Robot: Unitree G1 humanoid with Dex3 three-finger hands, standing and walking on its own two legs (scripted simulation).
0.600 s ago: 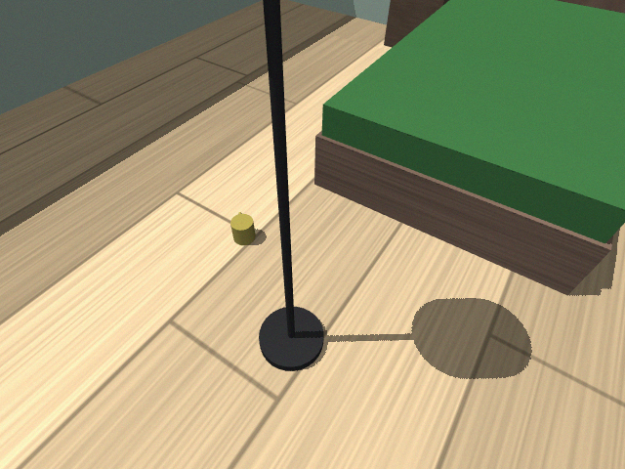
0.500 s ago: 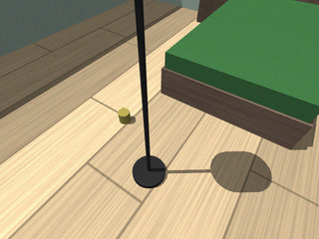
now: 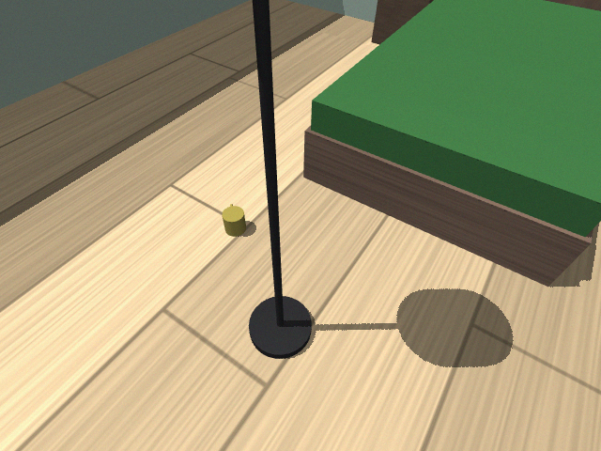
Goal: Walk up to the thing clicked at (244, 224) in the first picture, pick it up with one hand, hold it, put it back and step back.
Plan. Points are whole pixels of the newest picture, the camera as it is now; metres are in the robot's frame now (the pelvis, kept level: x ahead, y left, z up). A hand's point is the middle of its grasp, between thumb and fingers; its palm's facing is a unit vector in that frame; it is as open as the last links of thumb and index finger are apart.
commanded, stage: stand
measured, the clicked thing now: (233, 218) +1.14 +0.29 -0.73
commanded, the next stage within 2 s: walk up in 0.52 s
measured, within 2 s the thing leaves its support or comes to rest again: neither
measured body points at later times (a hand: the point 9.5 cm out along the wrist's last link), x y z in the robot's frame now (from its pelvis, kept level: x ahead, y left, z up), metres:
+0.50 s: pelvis +0.00 +0.00 +0.00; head +0.01 +0.00 +0.45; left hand +0.08 +0.30 -0.13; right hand +0.07 -0.30 -0.13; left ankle +0.00 +0.12 -0.75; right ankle +0.00 -0.12 -0.75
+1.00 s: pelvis -0.01 -0.06 -0.01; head +0.02 -0.04 +0.44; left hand -0.04 +0.27 -0.12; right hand +0.22 -0.31 -0.12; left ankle -0.05 +0.09 -0.71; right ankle +0.01 -0.16 -0.75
